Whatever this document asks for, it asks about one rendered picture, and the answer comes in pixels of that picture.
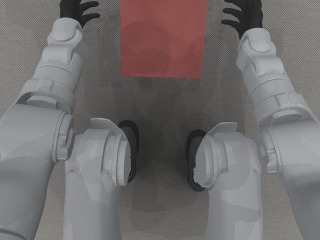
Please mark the right robot thigh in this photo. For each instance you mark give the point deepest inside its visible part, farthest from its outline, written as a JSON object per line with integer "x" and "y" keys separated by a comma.
{"x": 235, "y": 200}

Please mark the left robot hand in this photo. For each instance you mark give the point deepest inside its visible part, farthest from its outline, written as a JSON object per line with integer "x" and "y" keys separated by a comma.
{"x": 74, "y": 10}

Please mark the robot right upper arm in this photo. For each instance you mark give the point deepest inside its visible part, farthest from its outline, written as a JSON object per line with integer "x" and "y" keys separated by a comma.
{"x": 291, "y": 151}

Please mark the right robot forearm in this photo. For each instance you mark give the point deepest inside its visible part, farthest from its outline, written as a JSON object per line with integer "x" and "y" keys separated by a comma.
{"x": 268, "y": 85}

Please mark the robot left upper arm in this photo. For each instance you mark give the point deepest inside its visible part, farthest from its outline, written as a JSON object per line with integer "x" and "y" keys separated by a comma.
{"x": 32, "y": 140}

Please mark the left robot foot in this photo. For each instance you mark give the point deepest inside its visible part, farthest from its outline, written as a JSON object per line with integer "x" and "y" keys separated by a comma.
{"x": 131, "y": 131}

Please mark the left robot forearm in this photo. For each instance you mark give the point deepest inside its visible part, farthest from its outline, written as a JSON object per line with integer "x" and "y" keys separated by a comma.
{"x": 59, "y": 70}

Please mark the right robot hand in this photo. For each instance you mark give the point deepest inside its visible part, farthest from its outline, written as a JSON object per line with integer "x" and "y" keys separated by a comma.
{"x": 250, "y": 17}

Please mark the carton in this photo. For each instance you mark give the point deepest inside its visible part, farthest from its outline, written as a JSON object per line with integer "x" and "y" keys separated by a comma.
{"x": 162, "y": 38}

